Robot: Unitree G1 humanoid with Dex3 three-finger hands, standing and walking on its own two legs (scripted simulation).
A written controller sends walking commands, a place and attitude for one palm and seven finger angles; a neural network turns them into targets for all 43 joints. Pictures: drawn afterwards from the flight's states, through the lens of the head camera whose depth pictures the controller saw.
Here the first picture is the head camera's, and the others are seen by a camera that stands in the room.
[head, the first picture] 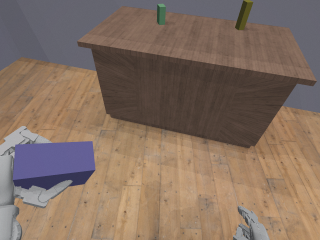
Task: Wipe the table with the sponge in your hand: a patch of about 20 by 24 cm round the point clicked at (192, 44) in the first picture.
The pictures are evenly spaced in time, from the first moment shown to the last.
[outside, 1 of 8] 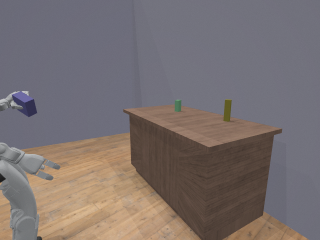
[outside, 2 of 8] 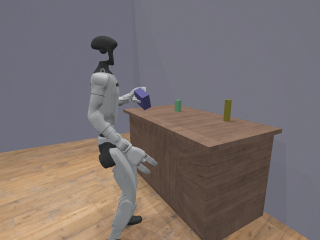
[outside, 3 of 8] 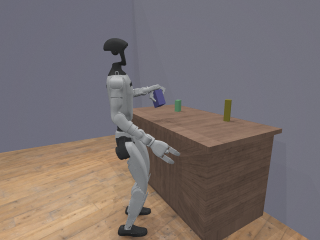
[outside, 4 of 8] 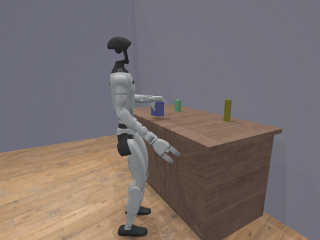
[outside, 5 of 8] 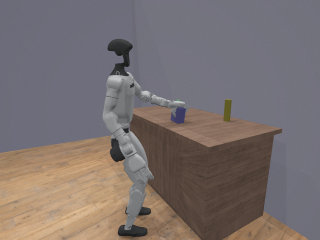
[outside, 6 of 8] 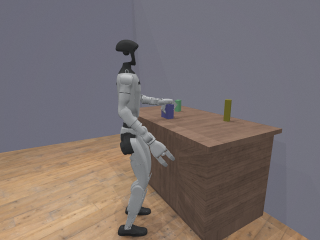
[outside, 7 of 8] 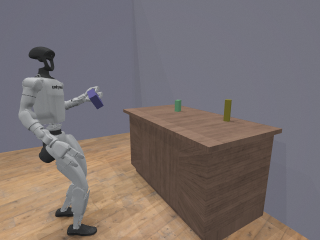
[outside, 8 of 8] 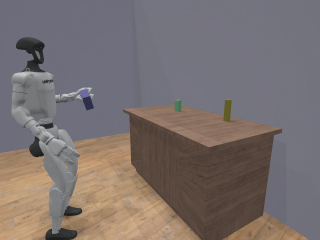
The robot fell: no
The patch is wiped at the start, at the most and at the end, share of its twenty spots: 0.00 1.00 1.00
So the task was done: yes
